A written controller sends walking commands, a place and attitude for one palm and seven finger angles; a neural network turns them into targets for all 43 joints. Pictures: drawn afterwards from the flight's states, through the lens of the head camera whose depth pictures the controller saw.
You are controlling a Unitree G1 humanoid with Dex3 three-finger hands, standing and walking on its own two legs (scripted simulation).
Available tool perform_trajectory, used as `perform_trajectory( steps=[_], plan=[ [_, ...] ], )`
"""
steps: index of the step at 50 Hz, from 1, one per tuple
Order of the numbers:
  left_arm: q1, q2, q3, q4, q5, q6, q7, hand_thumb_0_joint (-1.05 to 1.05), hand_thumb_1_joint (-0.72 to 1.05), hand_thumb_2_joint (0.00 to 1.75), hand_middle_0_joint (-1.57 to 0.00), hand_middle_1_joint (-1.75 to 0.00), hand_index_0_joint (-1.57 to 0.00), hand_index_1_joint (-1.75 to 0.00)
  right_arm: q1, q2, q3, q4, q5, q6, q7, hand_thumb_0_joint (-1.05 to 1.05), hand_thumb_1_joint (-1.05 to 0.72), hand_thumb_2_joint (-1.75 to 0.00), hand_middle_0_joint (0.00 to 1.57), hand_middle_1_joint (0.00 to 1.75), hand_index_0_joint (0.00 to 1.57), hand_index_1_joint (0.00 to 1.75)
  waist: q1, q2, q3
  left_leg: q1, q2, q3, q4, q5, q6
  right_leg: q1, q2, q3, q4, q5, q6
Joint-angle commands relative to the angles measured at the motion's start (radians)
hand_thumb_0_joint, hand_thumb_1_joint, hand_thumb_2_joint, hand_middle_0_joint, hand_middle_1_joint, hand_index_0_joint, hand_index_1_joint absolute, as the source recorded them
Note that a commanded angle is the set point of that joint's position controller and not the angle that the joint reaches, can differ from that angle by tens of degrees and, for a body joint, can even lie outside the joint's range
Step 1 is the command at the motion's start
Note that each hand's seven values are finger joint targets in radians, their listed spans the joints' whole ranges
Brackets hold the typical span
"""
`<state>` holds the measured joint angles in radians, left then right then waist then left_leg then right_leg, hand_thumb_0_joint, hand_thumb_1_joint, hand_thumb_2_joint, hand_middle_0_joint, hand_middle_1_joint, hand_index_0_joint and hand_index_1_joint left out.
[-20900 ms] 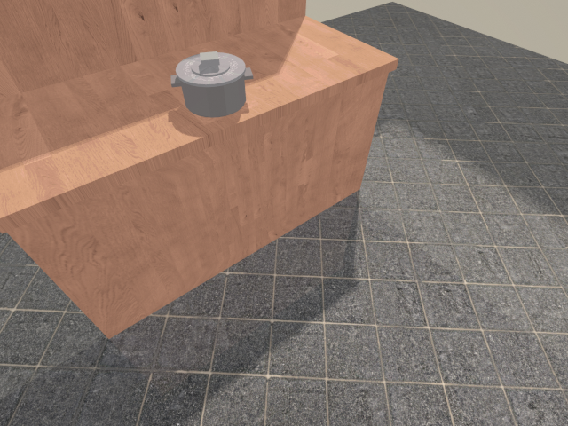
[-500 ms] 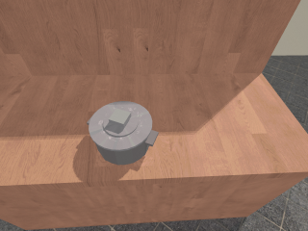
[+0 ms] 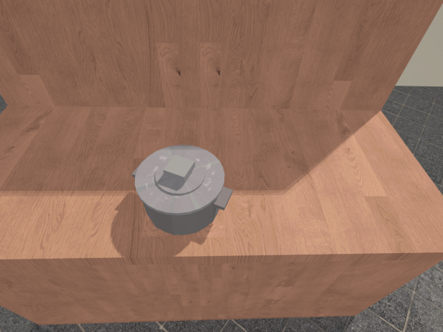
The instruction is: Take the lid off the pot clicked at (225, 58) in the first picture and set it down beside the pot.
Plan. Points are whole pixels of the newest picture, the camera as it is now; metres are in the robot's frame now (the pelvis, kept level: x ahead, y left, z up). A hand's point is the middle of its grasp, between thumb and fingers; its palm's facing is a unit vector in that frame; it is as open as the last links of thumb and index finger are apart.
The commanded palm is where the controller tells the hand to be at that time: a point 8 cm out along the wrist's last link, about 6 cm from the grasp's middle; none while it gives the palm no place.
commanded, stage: lift the closed hand beside the body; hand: left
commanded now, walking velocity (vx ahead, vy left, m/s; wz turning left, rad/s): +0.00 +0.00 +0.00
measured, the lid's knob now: (179, 168) +0.43 +0.12 +0.05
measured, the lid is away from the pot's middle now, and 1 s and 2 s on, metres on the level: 0.00 0.00 0.00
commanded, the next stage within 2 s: raise the hand higher, near the body in 0.66 s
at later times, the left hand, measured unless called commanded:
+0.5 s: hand out of the picture +0.09 +0.20 -0.07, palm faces +0.23 -0.95 -0.22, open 3.9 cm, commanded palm +0.05 +0.25 -0.04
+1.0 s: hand out of the picture +0.10 +0.23 -0.01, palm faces +0.26 -0.90 -0.34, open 3.1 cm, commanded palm +0.05 +0.27 +0.02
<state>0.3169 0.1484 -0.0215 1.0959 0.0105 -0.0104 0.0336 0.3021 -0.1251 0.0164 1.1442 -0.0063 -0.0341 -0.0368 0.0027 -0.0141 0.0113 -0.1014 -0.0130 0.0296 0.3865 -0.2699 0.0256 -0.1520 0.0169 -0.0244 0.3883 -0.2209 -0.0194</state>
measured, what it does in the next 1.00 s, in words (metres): stands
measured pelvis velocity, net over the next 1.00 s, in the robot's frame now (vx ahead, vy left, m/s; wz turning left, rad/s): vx -0.02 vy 0.01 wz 0.04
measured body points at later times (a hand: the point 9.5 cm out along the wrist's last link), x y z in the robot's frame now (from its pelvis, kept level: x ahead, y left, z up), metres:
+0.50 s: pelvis -0.04 +0.00 -0.01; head -0.05 +0.01 +0.44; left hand +0.08 +0.25 -0.05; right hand +0.20 -0.22 -0.04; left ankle -0.04 +0.10 -0.74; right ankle -0.01 -0.11 -0.74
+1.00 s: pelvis -0.02 +0.01 -0.01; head -0.03 +0.01 +0.44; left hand +0.08 +0.28 +0.01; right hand +0.20 -0.20 -0.05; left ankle -0.04 +0.10 -0.74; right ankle -0.01 -0.11 -0.74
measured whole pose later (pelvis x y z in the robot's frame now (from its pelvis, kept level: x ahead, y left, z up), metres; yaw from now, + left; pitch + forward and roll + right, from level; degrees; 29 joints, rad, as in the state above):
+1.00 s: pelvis -0.02 +0.01 -0.01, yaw +2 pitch -2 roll -1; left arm 0.68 0.25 0.11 -0.14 -0.01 -0.03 0.07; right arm 0.20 -0.21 0.00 0.52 0.02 -0.21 -0.07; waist 0.05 0.02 0.00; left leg -0.19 -0.03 -0.01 0.56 -0.33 0.04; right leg -0.21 0.00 -0.06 0.53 -0.27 -0.01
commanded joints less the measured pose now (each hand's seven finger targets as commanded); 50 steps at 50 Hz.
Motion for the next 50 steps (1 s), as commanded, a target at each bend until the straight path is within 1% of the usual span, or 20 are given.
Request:
perform_trajectory(
  steps=[1,2,3,4,5,7,9,12,15,16,17,21,22,26,32,37,42,45,47,50],
  plan=[
    [0.069,0.082,0.019,-0.028,-0.003,-0.017,0.009,0.00,0.90,0.90,-0.20,-0.30,-0.20,-0.30,0.078,-0.083,-0.012,-0.013,0.006,-0.013,-0.001,0.00,-0.90,-0.90,0.20,0.30,0.20,0.30,0.003,0.018,0.060,-0.068,0.117,-0.095,-0.074,0.159,0.014,-0.009,-0.131,0.111,-0.055,0.151,-0.030],
    [0.115,0.119,0.026,0.016,0.014,-0.044,0.047,0.00,0.90,0.90,-0.20,-0.30,-0.20,-0.30,-0.046,-0.124,-0.015,-0.089,0.005,-0.016,0.007,0.00,-0.90,-0.90,0.20,0.30,0.20,0.30,0.035,0.011,0.097,-0.159,0.106,-0.043,0.137,0.247,-0.025,-0.023,-0.181,0.132,0.013,0.621,-0.004],
    [-0.553,0.265,0.025,-1.213,-0.109,-0.196,0.055,0.00,0.90,0.90,-0.24,-0.35,-0.24,-0.35,-0.027,-0.260,-0.026,-0.431,0.072,-0.183,0.009,0.00,-0.90,-0.90,0.20,0.30,0.20,0.30,0.006,0.168,-0.365,0.044,0.023,-0.088,-0.015,0.299,-0.028,0.125,-0.101,0.066,0.067,0.414,-0.024],
    [-0.191,0.217,0.032,-1.026,-0.036,-0.112,0.101,0.00,0.90,0.90,-0.29,-0.40,-0.29,-0.40,-0.115,-0.193,-0.008,-0.392,0.072,-0.246,-0.027,0.00,-0.90,-0.90,0.20,0.30,0.20,0.30,0.019,0.338,-0.302,0.079,0.041,-0.063,-0.016,0.383,-0.033,0.048,-0.049,0.047,0.067,0.244,-0.048],
    [-0.150,0.207,0.028,-0.962,-0.064,-0.045,0.135,0.00,0.90,0.90,-0.33,-0.44,-0.33,-0.44,-0.132,-0.214,-0.018,-0.333,0.080,-0.256,-0.028,0.00,-0.90,-0.90,0.20,0.30,0.20,0.30,0.019,0.290,-0.246,0.006,0.043,-0.069,0.010,0.315,-0.059,0.016,-0.055,-0.001,0.054,0.168,-0.032],
    [-0.016,-0.017,-0.121,-0.919,-0.053,0.024,0.117,0.00,0.90,0.90,-0.42,-0.54,-0.42,-0.54,-0.127,-0.198,-0.005,-0.387,0.076,-0.272,-0.014,0.00,-0.90,-0.90,0.20,0.30,0.20,0.30,-0.012,0.091,-0.072,-0.025,0.043,-0.090,-0.032,0.223,-0.025,-0.015,-0.041,-0.043,0.016,0.117,-0.017],
    [0.108,-0.053,-0.111,-0.630,-0.009,0.016,0.100,0.00,0.90,0.90,-0.51,-0.64,-0.51,-0.64,-0.125,-0.226,-0.037,-0.388,0.039,-0.263,0.000,0.00,-0.90,-0.90,0.20,0.30,0.20,0.30,-0.019,-0.134,0.081,-0.117,0.035,-0.104,-0.006,0.155,0.001,-0.114,-0.027,-0.065,0.012,0.058,-0.001],
    [0.326,0.019,0.017,-0.573,-0.005,-0.017,0.055,0.00,0.90,0.90,-0.64,-0.78,-0.64,-0.78,-0.164,-0.230,-0.079,-0.471,0.032,-0.201,0.031,0.00,-0.90,-0.90,0.20,0.30,0.20,0.30,0.050,-0.264,0.119,-0.236,0.036,-0.081,0.000,0.049,-0.008,-0.127,-0.034,-0.061,0.038,-0.063,-0.001],
    [0.320,0.204,0.169,-0.957,-0.031,-0.092,0.041,0.00,0.90,0.90,-0.77,-0.92,-0.77,-0.92,-0.227,-0.223,-0.070,-0.609,0.038,-0.204,0.031,0.00,-0.90,-0.90,0.20,0.30,0.20,0.30,0.085,-0.073,-0.010,-0.211,0.020,-0.054,-0.012,0.002,-0.020,-0.020,-0.055,-0.028,0.045,-0.100,-0.009],
    [0.217,0.235,0.177,-1.103,-0.030,-0.116,0.044,0.00,0.90,0.90,-0.82,-0.97,-0.82,-0.97,-0.239,-0.222,-0.060,-0.653,0.038,-0.210,0.025,0.00,-0.90,-0.90,0.20,0.30,0.20,0.30,0.071,0.035,-0.041,-0.186,0.013,-0.049,-0.013,-0.004,-0.020,-0.013,-0.057,-0.010,0.046,-0.083,-0.011],
    [0.185,0.233,0.184,-1.120,-0.030,-0.120,0.050,0.00,0.90,0.90,-0.86,-1.02,-0.86,-1.02,-0.231,-0.207,-0.056,-0.666,0.036,-0.209,0.016,0.00,-0.90,-0.90,0.20,0.30,0.20,0.30,0.058,0.070,-0.029,-0.179,0.014,-0.044,-0.008,-0.019,-0.018,-0.027,-0.056,-0.007,0.047,-0.080,-0.012],
    [0.090,0.139,0.115,-1.023,-0.033,-0.116,0.051,0.00,0.90,0.90,-1.04,-1.21,-1.04,-1.21,-0.207,-0.200,-0.051,-0.691,0.039,-0.167,-0.006,0.00,-0.90,-0.90,0.20,0.30,0.20,0.30,-0.005,0.040,0.119,-0.227,0.001,-0.035,0.030,-0.108,-0.011,-0.162,-0.040,-0.005,0.014,-0.136,-0.008],
    [0.086,0.139,0.110,-1.049,-0.032,-0.123,0.048,0.00,0.90,0.90,-1.08,-1.26,-1.08,-1.26,-0.198,-0.200,-0.053,-0.702,0.040,-0.166,-0.010,0.00,-0.90,-0.90,0.20,0.30,0.20,0.30,-0.006,0.049,0.095,-0.214,-0.005,-0.028,0.041,-0.114,-0.006,-0.162,-0.041,0.001,0.012,-0.149,-0.007],
    [0.123,0.186,0.137,-1.284,-0.038,-0.137,0.052,0.00,0.90,0.90,-1.26,-1.45,-1.26,-1.45,-0.189,-0.196,-0.045,-0.749,0.028,-0.182,-0.025,0.00,-0.90,-0.90,0.20,0.30,0.20,0.30,0.020,0.143,-0.097,-0.125,-0.004,-0.041,0.053,-0.037,-0.003,-0.068,-0.041,-0.003,0.035,-0.070,-0.013],
    [0.203,0.163,0.146,-1.120,-0.028,-0.091,0.053,0.00,0.90,0.90,-1.30,-1.50,-1.30,-1.50,-0.197,-0.202,-0.043,-0.722,0.028,-0.152,-0.038,0.00,-0.90,-0.90,0.20,0.30,0.20,0.30,0.004,-0.052,0.026,-0.207,-0.002,-0.050,0.081,0.017,0.003,-0.121,-0.031,-0.022,0.045,-0.018,-0.002],
    [0.295,0.263,0.258,-1.361,-0.029,-0.098,0.072,0.00,0.90,0.90,-1.30,-1.50,-1.30,-1.50,-0.197,-0.178,-0.042,-0.749,0.023,-0.193,-0.045,0.00,-0.90,-0.90,0.20,0.30,0.20,0.30,0.063,0.141,-0.144,-0.113,0.007,-0.054,0.072,0.168,-0.005,0.004,-0.046,-0.016,0.083,0.102,-0.016],
    [0.376,0.163,0.178,-1.271,-0.022,-0.068,0.051,0.00,0.90,0.90,-1.30,-1.50,-1.30,-1.50,-0.211,-0.181,-0.050,-0.730,0.027,-0.177,-0.029,0.00,-0.90,-0.90,0.20,0.30,0.20,0.30,0.036,0.004,0.009,-0.175,0.018,-0.055,0.076,0.194,-0.005,-0.062,-0.039,-0.038,0.076,0.128,-0.003],
    [0.340,0.210,0.198,-1.398,-0.021,-0.092,0.051,0.00,0.90,0.90,-1.30,-1.50,-1.30,-1.50,-0.218,-0.186,-0.049,-0.743,0.028,-0.192,-0.029,0.00,-0.90,-0.90,0.20,0.30,0.20,0.30,0.042,0.067,0.010,-0.157,0.019,-0.060,0.067,0.146,-0.001,-0.061,-0.043,-0.034,0.066,0.076,-0.005],
    [0.355,0.278,0.267,-1.499,-0.023,-0.104,0.063,0.00,0.90,0.90,-1.30,-1.50,-1.30,-1.50,-0.211,-0.180,-0.049,-0.751,0.026,-0.203,-0.033,0.00,-0.90,-0.90,0.20,0.30,0.20,0.30,0.061,0.116,-0.067,-0.115,0.022,-0.063,0.058,0.166,-0.004,-0.021,-0.044,-0.027,0.065,0.077,-0.010],
    [0.403,0.261,0.273,-1.490,-0.021,-0.092,0.073,0.00,0.90,0.90,-1.30,-1.50,-1.30,-1.50,-0.211,-0.166,-0.042,-0.735,0.026,-0.200,-0.033,0.00,-0.90,-0.90,0.20,0.30,0.20,0.30,0.061,0.117,-0.048,-0.112,0.026,-0.071,0.052,0.190,-0.011,-0.020,-0.040,-0.033,0.065,0.082,-0.012]
  ],
)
